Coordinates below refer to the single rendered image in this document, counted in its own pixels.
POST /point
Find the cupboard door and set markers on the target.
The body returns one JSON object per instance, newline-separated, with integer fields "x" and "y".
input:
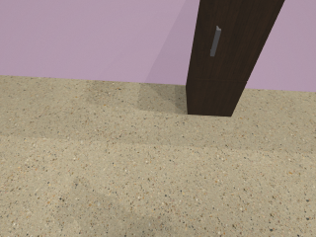
{"x": 244, "y": 26}

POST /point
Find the handle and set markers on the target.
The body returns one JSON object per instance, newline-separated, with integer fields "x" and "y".
{"x": 215, "y": 41}

